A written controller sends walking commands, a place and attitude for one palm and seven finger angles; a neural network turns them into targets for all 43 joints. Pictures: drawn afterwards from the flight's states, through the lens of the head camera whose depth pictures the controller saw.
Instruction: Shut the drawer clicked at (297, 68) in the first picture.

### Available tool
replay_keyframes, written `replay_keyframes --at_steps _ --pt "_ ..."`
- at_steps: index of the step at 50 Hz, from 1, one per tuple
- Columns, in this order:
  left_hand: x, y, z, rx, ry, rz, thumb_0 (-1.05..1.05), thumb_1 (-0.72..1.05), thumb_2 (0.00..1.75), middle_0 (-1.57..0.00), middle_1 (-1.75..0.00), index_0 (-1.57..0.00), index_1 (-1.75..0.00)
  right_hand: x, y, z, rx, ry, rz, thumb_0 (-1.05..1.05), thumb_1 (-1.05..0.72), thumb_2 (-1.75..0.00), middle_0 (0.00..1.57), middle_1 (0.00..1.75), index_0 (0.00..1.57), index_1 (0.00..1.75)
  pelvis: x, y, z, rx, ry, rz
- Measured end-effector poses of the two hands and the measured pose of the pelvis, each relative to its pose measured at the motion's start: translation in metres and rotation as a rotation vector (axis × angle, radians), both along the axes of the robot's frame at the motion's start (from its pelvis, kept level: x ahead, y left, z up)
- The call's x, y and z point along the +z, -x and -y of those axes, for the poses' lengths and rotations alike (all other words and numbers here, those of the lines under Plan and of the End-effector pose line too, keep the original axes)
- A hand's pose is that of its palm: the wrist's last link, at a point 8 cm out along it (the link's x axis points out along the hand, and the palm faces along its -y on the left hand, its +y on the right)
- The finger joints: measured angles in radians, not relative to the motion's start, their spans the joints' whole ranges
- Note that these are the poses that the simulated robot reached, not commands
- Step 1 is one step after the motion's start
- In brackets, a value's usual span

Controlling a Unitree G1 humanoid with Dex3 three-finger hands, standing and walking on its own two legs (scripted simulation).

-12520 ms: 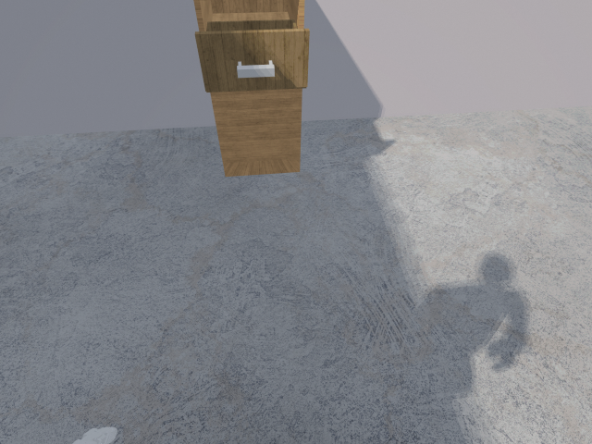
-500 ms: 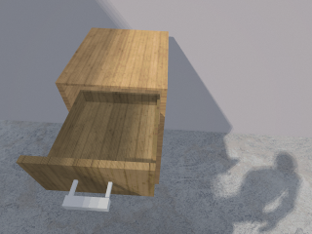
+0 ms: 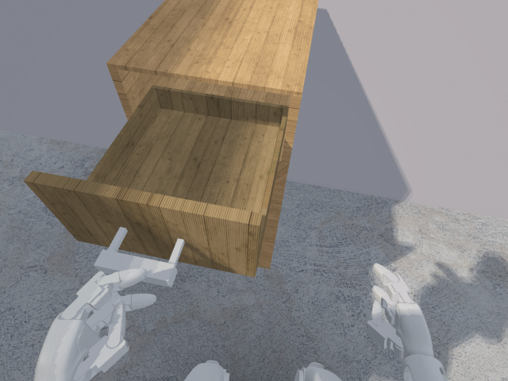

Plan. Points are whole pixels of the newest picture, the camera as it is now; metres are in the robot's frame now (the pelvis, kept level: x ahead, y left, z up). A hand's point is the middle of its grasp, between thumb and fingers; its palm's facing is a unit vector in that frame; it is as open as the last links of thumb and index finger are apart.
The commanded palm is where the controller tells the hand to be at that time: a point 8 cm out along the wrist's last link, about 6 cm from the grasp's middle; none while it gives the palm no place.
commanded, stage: raise the hand and make a fist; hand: left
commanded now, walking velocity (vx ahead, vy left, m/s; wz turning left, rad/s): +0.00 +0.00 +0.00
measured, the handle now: (143, 254) +0.28 +0.21 +0.03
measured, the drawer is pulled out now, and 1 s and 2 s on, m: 0.29 0.29 0.29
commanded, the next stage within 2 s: bring the fist close to the handle in 1.32 s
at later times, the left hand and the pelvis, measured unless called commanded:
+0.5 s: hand (113, 352) +0.14 +0.18 +0.09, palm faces -0.06 -1.00 -0.06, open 3.1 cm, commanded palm +0.09 +0.24 +0.10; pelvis +0.00 +0.01 +0.01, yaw -1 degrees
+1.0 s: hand (84, 351) +0.13 +0.19 +0.13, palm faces -0.03 -1.00 -0.08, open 3.2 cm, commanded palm +0.07 +0.25 +0.13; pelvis +0.01 +0.03 +0.03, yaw -1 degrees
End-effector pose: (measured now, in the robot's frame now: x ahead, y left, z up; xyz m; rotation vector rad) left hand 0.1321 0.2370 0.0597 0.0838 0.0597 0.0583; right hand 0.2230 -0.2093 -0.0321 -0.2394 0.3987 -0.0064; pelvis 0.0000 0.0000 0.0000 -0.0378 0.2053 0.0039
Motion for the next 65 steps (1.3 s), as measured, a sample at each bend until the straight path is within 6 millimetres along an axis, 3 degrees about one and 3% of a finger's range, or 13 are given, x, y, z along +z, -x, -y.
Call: replay_keyframes --at_steps 3,6,10,16,23,33,41,49,65 --pt "0.011 -0.013 0.001 -0.087 -0.012 0.056 0.01 0.91 0.90 -0.67 -0.80 -0.59 -0.77 -0.019 0.012 -0.010 -0.015 -0.058 -0.069 0.01 -0.91 -0.89 0.20 0.30 0.20 0.30 -0.002 0.002 0.002 0.000 0.000 -0.009" --pt "0.007 -0.020 0.000 -0.134 0.019 -0.025 0.01 0.91 0.90 -0.73 -0.87 -0.68 -0.85 -0.030 0.027 -0.012 -0.057 -0.098 -0.127 0.01 -0.91 -0.89 0.21 0.30 0.20 0.30 0.001 0.002 0.002 -0.003 -0.005 -0.009" --pt "0.005 -0.014 -0.004 -0.123 0.042 -0.122 0.01 0.91 0.90 -0.81 -0.96 -0.78 -0.95 -0.031 0.045 -0.003 -0.115 -0.097 -0.162 0.01 -0.90 -0.89 0.21 0.30 0.21 0.30 0.006 0.000 -0.001 -0.010 -0.010 -0.004" --pt "0.020 0.001 -0.005 -0.080 0.028 -0.074 0.01 0.91 0.90 -0.93 -1.09 -0.92 -1.09 -0.023 0.057 0.017 -0.151 -0.030 -0.164 0.02 -0.91 -0.89 0.21 0.30 0.20 0.30 0.009 0.000 -0.006 -0.011 -0.007 0.004" --pt "0.027 0.007 0.001 -0.111 0.029 -0.052 0.01 0.91 0.90 -1.07 -1.24 -1.06 -1.24 -0.006 0.047 0.020 -0.161 -0.001 -0.093 0.02 -0.91 -0.90 0.20 0.30 0.20 0.30 0.009 0.001 -0.013 -0.012 -0.001 0.020" --pt "0.049 0.014 -0.007 -0.080 0.015 -0.015 0.01 0.90 0.90 -1.27 -1.45 -1.26 -1.46 0.016 0.021 -0.018 -0.090 -0.063 0.007 0.01 -0.91 -0.90 0.20 0.30 0.20 0.30 0.015 -0.002 -0.021 -0.013 0.006 0.056" --pt "0.060 0.018 -0.006 -0.090 0.015 -0.020 0.01 0.90 0.90 -1.37 -1.56 -1.36 -1.56 0.022 0.014 -0.038 -0.033 -0.082 0.030 0.01 -0.91 -0.89 0.21 0.30 0.20 0.30 0.020 -0.006 -0.027 -0.011 0.010 0.076" --pt "0.073 0.017 -0.010 -0.086 0.002 -0.009 0.01 0.90 0.90 -1.40 -1.59 -1.39 -1.59 0.025 0.016 -0.037 -0.039 -0.076 0.029 0.01 -0.90 -0.89 0.21 0.30 0.20 0.30 0.024 -0.010 -0.030 -0.012 0.011 0.092" --pt "0.074 0.015 -0.001 -0.093 0.002 -0.011 0.01 0.90 0.90 -1.40 -1.60 -1.39 -1.60 0.027 0.022 -0.022 -0.062 -0.059 0.031 0.02 -0.91 -0.90 0.21 0.30 0.20 0.30 0.026 -0.011 -0.026 -0.015 0.005 0.096"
